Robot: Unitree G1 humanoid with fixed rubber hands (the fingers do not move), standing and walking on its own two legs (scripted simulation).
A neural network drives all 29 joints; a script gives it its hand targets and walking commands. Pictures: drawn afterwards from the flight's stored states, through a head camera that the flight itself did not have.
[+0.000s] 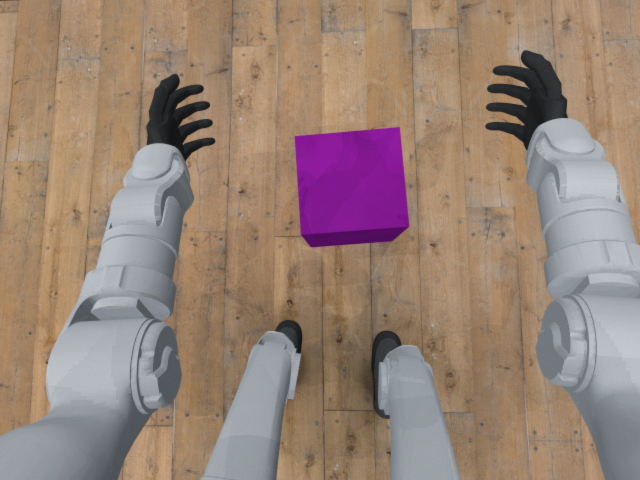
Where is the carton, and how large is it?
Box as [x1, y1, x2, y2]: [295, 127, 408, 246]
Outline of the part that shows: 399,127 295,136 301,234 310,246 392,240 408,226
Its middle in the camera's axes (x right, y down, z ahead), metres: +0.06 -0.11 +0.89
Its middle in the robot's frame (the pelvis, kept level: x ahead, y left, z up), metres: +0.54 +0.02 -0.53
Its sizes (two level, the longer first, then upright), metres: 0.210 0.200 0.250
